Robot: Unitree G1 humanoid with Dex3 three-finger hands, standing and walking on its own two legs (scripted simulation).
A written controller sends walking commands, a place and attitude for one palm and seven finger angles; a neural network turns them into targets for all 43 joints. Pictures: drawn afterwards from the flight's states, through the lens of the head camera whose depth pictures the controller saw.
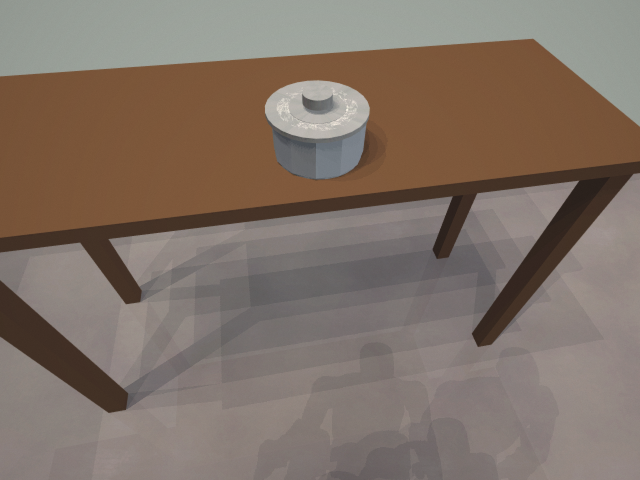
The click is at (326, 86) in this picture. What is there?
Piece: lid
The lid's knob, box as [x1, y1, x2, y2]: [302, 84, 332, 110]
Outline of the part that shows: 303,89 302,102 303,105 307,108 320,110 330,106 332,101 332,91 327,86 314,84 307,86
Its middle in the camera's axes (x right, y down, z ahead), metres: -0.01 -0.22 +0.60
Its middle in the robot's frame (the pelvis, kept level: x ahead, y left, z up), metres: +0.62 +0.04 +0.15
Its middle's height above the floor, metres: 0.92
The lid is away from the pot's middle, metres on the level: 0.00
